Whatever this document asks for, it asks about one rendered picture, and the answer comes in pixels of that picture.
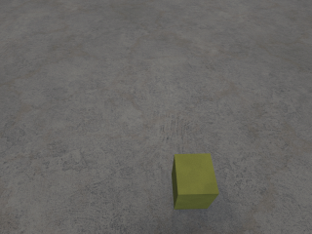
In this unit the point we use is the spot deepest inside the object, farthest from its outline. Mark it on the carton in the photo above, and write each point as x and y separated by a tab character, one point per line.
193	180

